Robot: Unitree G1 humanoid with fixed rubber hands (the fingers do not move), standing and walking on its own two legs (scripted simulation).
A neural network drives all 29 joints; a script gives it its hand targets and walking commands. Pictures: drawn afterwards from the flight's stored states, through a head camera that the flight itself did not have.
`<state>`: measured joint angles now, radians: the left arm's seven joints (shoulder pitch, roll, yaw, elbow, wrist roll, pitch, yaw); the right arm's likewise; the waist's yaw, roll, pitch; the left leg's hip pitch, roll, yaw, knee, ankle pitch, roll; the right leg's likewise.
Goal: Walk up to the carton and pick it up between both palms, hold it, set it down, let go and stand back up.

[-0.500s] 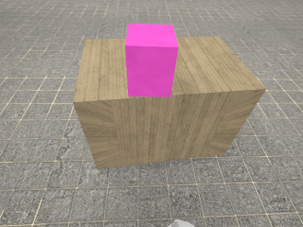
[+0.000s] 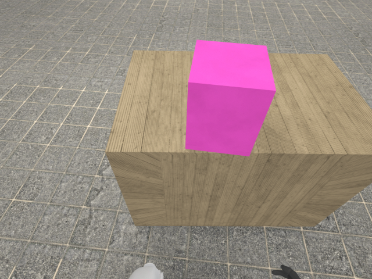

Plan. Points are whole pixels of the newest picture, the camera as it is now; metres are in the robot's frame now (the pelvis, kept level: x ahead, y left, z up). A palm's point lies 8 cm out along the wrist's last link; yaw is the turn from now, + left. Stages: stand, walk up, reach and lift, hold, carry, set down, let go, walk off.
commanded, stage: walk up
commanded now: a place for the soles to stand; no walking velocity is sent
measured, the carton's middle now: (223, 99) +0.60 -0.09 +0.04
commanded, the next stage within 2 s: none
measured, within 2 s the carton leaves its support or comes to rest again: neither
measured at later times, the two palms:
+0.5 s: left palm (107, 231) +0.24 +0.19 -0.07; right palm out of the picture +0.13 -0.26 -0.10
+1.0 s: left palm (85, 271) +0.16 +0.23 -0.10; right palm out of the picture +0.09 -0.26 -0.09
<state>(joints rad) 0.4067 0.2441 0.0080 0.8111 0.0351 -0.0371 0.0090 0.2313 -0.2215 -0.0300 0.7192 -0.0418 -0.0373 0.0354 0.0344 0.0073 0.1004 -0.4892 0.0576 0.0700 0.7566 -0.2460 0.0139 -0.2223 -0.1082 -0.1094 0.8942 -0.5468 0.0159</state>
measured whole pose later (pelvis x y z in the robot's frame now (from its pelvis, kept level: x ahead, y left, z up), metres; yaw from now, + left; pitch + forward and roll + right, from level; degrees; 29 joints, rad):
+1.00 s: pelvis +0.07 +0.00 +0.04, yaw -10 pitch -2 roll +1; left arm 0.24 0.24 -0.05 0.97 -0.01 -0.01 0.01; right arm 0.19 -0.25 0.03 1.01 0.00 0.02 0.00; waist 0.00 -0.01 0.04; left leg -0.22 0.09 0.20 0.50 -0.23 -0.01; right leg -0.23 0.01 0.02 0.53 -0.26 -0.02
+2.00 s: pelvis +0.21 -0.04 +0.03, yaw -7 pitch -2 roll -1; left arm 0.25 0.22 -0.03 0.94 0.01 -0.01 0.01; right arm 0.20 -0.22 0.03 0.96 -0.02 0.00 -0.01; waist 0.01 0.00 0.05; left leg -0.30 0.03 0.03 0.60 -0.25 0.00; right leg -0.06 0.01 -0.05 0.51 -0.41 -0.01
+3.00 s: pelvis +0.20 +0.00 +0.03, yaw -9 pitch -2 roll +0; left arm 0.31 0.24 -0.05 0.98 0.02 -0.01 0.04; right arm 0.20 -0.24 0.02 1.04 -0.01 0.05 -0.01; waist 0.00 -0.02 0.05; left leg -0.29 -0.02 0.10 0.54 -0.21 0.07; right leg -0.09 -0.06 0.01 0.50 -0.38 0.05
